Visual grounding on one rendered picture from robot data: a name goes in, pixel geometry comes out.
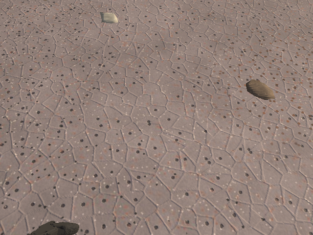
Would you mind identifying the left robot hand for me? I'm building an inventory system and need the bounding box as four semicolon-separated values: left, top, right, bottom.
27;220;79;235

